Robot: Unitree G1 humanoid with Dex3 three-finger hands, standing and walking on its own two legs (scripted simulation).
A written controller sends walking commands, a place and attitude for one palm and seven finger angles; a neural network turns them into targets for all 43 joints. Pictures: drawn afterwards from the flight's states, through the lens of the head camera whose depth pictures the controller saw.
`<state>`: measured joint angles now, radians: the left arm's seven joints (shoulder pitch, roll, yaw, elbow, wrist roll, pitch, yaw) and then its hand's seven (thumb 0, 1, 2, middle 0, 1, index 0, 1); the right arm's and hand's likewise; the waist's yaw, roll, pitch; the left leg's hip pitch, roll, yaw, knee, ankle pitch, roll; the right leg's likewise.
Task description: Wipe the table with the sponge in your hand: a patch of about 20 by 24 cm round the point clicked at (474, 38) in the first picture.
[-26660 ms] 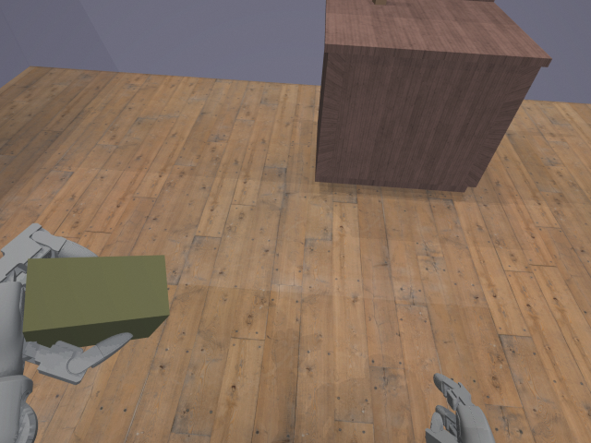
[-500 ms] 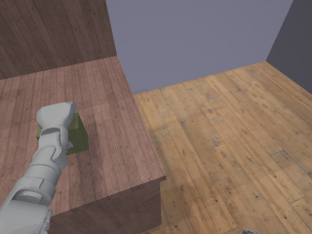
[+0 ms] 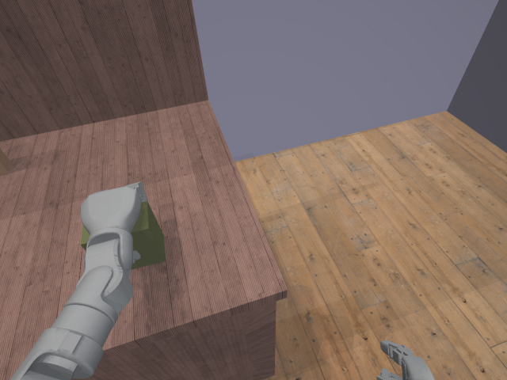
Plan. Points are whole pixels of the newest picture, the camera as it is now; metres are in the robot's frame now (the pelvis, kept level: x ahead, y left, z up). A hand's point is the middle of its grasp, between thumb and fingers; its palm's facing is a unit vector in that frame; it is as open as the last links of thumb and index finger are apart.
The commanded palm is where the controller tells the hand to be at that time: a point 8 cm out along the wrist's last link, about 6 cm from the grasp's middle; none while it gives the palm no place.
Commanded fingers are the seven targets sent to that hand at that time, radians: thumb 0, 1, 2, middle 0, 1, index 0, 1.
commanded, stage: wipe back along the middle lane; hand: left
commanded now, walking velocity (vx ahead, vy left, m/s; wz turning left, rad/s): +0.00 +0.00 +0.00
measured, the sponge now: (130, 244) +0.34 +0.26 +0.01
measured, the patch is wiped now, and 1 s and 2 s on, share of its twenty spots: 0.55 0.80 0.85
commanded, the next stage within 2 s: slide across to the third lane in 0.62 s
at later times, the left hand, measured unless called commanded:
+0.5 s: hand (127, 258) +0.28 +0.23 +0.06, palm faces +0.06 -0.07 -1.00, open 10.4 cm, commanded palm +0.23 +0.22 +0.08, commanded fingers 0.00 0.10 1.30 -1.20 -1.60 -1.20 -1.60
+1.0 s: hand (139, 264) +0.27 +0.21 +0.06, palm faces +0.00 -0.06 -1.00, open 10.3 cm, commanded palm +0.24 +0.18 +0.10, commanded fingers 0.00 0.10 1.30 -1.20 -1.60 -1.20 -1.60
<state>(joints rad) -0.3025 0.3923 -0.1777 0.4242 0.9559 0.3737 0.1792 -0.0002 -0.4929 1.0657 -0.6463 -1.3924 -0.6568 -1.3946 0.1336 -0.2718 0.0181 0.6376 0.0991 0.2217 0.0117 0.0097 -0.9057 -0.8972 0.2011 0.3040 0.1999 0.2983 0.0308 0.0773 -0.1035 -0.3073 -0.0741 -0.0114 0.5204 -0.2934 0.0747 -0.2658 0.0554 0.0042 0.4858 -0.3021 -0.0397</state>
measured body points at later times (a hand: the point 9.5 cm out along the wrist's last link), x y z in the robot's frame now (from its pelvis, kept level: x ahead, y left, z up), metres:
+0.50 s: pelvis +0.00 -0.01 +0.00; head -0.02 -0.04 +0.45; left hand +0.28 +0.23 +0.11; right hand +0.20 -0.22 -0.10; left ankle -0.02 +0.07 -0.74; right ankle -0.04 -0.10 -0.74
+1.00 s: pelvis -0.02 -0.03 +0.00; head -0.03 -0.07 +0.45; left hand +0.27 +0.21 +0.11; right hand +0.18 -0.26 -0.11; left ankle -0.02 +0.07 -0.74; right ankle -0.04 -0.10 -0.74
